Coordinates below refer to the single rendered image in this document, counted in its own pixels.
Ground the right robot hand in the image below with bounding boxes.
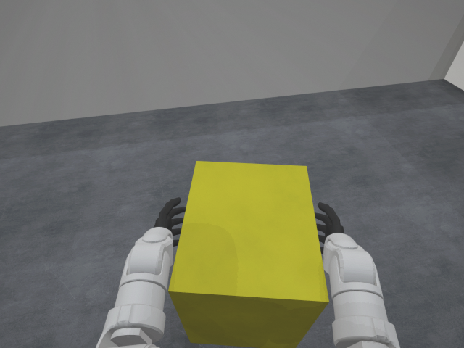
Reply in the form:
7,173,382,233
315,202,344,254

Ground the carton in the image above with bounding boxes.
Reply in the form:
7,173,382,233
168,161,329,348

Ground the left robot forearm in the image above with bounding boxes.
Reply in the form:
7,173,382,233
96,227,173,348

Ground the right robot forearm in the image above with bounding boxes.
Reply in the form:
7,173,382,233
323,233,400,348

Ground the left robot hand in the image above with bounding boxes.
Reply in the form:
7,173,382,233
154,197,186,247

